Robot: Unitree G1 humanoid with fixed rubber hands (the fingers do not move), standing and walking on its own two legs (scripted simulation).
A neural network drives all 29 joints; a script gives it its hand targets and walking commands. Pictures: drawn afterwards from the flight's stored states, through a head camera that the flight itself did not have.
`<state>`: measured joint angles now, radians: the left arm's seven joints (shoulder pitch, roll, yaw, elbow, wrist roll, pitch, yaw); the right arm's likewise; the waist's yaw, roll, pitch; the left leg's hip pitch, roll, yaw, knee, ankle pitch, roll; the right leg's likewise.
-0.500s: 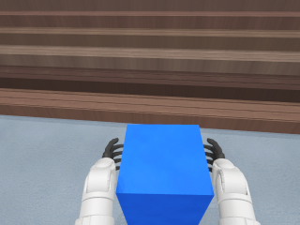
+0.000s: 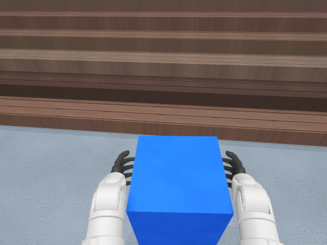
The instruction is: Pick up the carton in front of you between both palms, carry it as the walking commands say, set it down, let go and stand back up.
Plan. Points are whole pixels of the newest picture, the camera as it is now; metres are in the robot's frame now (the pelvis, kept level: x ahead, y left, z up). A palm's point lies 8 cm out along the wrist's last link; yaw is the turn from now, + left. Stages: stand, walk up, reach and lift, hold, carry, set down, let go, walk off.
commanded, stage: hold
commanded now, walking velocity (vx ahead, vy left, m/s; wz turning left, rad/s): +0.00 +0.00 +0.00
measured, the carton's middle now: (177, 193) +0.29 +0.00 -0.02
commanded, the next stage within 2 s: carry in 0.44 s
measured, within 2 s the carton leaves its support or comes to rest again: neither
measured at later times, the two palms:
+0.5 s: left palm (118, 178) +0.29 +0.15 +0.05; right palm (238, 179) +0.29 -0.15 +0.05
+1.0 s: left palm (126, 135) +0.43 +0.15 +0.06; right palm (225, 134) +0.43 -0.15 +0.06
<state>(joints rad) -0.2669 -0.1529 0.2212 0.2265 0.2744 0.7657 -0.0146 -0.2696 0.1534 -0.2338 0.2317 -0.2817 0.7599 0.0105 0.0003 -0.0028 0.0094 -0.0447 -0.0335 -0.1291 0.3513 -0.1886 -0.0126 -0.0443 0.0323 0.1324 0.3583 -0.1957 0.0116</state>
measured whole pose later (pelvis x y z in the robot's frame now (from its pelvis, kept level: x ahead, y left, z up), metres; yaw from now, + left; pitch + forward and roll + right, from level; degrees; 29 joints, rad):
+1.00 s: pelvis +0.17 +0.00 -0.02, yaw -3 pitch +6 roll +1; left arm -0.11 -0.13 0.12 -0.38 0.10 1.19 0.10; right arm -0.16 0.13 -0.09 -0.30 -0.10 1.16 -0.10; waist 0.02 -0.04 -0.11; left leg -0.32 0.01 0.19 0.55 -0.29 0.05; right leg -0.24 -0.08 -0.06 0.77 -0.45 0.02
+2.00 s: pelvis +0.79 -0.01 -0.01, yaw -2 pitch +4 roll -1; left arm -0.49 -0.09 0.19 -0.36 0.08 1.33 0.12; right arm -0.48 0.10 -0.20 -0.36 -0.07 1.31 -0.13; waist -0.04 -0.01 0.00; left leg -0.31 0.02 0.23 0.43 -0.21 0.09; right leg -0.56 -0.08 -0.05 1.12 -0.31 -0.05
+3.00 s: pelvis +1.47 +0.00 +0.14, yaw -4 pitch +4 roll -1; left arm -0.75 -0.07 0.33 -0.12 0.14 1.28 0.09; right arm -0.80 0.01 -0.24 0.01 0.00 1.23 -0.16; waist -0.19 0.03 0.09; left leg -0.28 -0.03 0.13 0.49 -0.29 0.11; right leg -1.00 0.02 -0.06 1.84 -0.45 -0.12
